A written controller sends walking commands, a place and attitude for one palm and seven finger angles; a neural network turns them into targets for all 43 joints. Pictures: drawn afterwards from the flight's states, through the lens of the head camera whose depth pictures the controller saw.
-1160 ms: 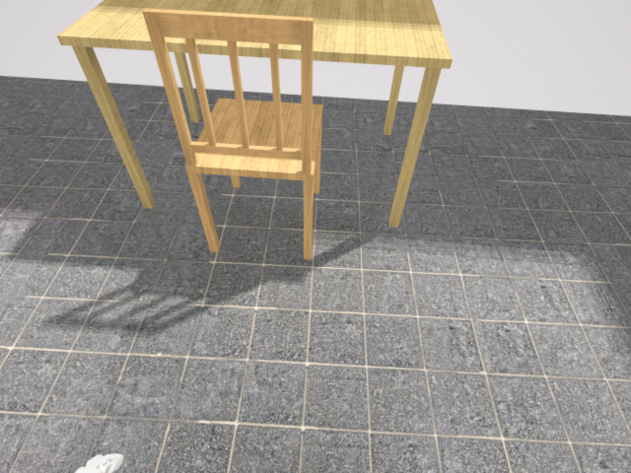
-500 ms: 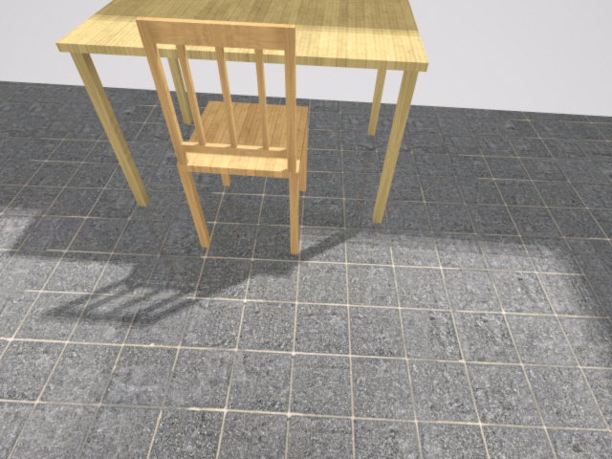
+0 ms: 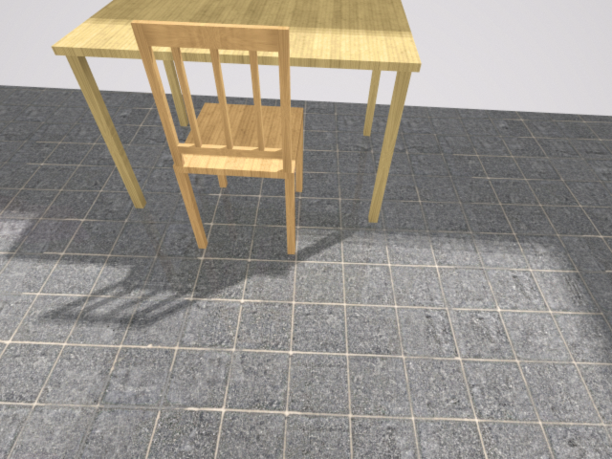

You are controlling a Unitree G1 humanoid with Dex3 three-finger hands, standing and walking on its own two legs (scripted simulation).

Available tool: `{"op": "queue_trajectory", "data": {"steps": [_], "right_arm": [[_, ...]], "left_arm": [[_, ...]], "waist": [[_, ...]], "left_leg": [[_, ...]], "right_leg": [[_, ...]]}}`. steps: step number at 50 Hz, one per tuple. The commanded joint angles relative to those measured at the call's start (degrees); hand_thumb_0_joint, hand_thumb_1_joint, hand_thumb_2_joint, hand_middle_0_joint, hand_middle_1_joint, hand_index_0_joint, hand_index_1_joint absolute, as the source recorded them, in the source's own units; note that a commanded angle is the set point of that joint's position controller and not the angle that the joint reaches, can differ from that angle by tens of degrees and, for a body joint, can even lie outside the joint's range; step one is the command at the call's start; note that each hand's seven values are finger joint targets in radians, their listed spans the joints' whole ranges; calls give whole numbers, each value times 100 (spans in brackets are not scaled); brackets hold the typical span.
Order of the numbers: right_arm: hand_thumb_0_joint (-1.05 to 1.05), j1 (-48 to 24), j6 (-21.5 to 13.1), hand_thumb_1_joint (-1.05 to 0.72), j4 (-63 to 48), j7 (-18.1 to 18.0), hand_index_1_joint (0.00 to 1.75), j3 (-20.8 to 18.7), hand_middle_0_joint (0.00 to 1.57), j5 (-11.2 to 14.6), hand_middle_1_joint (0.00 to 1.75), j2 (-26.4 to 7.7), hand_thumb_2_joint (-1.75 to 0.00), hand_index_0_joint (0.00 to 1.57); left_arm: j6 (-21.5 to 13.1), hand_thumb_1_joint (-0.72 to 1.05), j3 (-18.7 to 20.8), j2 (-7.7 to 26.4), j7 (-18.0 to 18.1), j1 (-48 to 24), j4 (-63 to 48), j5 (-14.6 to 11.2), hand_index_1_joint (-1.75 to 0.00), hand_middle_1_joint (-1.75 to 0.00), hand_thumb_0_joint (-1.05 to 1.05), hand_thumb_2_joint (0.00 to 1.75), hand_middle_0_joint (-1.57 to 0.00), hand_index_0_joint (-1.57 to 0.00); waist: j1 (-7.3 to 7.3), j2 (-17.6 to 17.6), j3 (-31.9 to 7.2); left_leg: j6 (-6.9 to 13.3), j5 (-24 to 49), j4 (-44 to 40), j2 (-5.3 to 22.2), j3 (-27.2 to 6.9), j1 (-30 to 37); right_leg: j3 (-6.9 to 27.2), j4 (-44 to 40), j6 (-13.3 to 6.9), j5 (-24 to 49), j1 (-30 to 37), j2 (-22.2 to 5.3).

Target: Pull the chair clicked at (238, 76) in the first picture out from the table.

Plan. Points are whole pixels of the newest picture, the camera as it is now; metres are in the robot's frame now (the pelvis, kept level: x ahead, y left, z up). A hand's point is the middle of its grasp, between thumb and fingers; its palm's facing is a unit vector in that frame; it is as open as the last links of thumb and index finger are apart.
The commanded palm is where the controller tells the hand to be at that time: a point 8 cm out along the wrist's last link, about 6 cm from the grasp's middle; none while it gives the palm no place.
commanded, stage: look at it before walking up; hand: left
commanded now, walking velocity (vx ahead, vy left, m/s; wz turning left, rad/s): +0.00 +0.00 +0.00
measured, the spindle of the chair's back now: (222, 102) +1.05 +0.31 -0.09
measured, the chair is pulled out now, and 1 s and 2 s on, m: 0.00 0.00 0.00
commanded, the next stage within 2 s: walk to a spot facing it in 0.38 s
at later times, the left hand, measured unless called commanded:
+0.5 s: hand out of the picture +0.08 +0.25 -0.15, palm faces -0.02 -0.94 -0.34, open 7.4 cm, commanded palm none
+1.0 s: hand out of the picture +0.06 +0.27 -0.18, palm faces +0.23 -0.96 -0.18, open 7.4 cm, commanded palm none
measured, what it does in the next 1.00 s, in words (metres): walks ahead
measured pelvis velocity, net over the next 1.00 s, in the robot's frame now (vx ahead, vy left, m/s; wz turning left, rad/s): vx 0.09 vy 0.08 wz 0.22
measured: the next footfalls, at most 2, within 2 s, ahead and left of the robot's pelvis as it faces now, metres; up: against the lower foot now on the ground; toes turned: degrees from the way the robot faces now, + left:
right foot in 1.36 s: +0.42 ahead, +0.02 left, +0.00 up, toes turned +11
left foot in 1.72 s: +0.37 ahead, +0.25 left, +0.00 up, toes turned +13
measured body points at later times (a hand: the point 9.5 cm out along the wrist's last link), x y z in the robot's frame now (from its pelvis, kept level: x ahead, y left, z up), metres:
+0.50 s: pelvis +0.00 +0.00 +0.00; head +0.01 +0.00 +0.45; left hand +0.08 +0.30 -0.13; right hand +0.09 -0.30 -0.13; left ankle -0.01 +0.12 -0.74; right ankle +0.00 -0.12 -0.74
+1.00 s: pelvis +0.09 +0.08 -0.01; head +0.11 +0.10 +0.44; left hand +0.05 +0.32 -0.17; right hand +0.10 -0.16 -0.15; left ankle +0.05 +0.14 -0.74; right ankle +0.11 -0.07 -0.66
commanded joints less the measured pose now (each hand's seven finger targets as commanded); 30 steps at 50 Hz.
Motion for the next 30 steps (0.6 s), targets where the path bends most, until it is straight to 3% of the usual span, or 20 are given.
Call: {"op": "queue_trajectory", "data": {"steps": [1, 9, 16, 24, 26, 28, 29, 30], "right_arm": [[0, -294, -163, -90, -343, -61, 30, -197, 20, 30, 30, -1169, -90, 20], [0, -303, -164, -90, -336, -68, 30, -197, 20, 33, 30, -1180, -90, 20], [0, -322, -152, -90, -327, -62, 30, -194, 20, 34, 30, -1184, -90, 20], [0, -322, -163, -90, -327, -68, 30, -184, 20, 40, 30, -1192, -90, 20], [0, -7, -57, -90, -211, -31, 30, -34, 20, 0, 30, -566, -90, 20], [0, 163, 36, -90, -250, 3, 30, -38, 20, -34, 30, -449, -90, 20], [0, 183, 69, -90, -315, 20, 30, -54, 20, -50, 30, -419, -90, 20], [0, 209, 86, -90, -418, 27, 30, -69, 20, -53, 30, -374, -90, 20]], "left_arm": [[-112, 90, 231, 1199, 64, -222, -379, -23, -30, -30, 0, 90, -20, -20], [-125, 90, 234, 1213, 74, -192, -358, -28, -30, -30, 0, 90, -20, -20], [-113, 90, 229, 1215, 67, -210, -336, -20, -30, -30, 0, 90, -20, -20], [-131, 90, 238, 1234, 72, -187, -333, -26, -30, -30, 0, 90, -20, -20], [-23, 90, 122, 636, 97, 174, -187, -28, -30, -30, 0, 90, -20, -20], [71, 90, 161, 641, 71, 439, -199, 15, -30, -30, 0, 90, -20, -20], [94, 90, 213, 743, 56, 539, -218, 29, -30, -30, 0, 90, -20, -20], [96, 90, 283, 862, 53, 723, -263, 37, -30, -30, 0, 90, -20, -20]], "waist": [[-3, -53, -344], [-1, 17, -414], [4, -36, -258], [1, -18, -404], [14, -44, -420], [95, -231, 39], [142, -498, 309], [208, -869, 398]], "left_leg": [[203, 761, -374, 648, -581, 91], [193, 1016, -349, 664, -558, 192], [197, 817, -432, 661, -574, 141], [182, 1074, -407, 677, -553, 239], [119, 476, -240, 575, -497, 73], [153, -791, 56, 376, -463, -649], [137, -1239, 368, 198, -362, -1139], [102, -1346, 934, 43, -147, -1539]], "right_leg": [[546, -372, -192, 794, -9, -671], [520, -343, -195, 1113, 71, -689], [532, -427, -181, 874, -8, -672], [518, -394, -189, 1204, 135, -692], [399, -328, -76, 361, 177, -689], [565, -513, -117, -1332, 14, -757], [792, -715, -228, -1952, 9, -915], [1177, -990, -419, -2391, 115, -1242]]}}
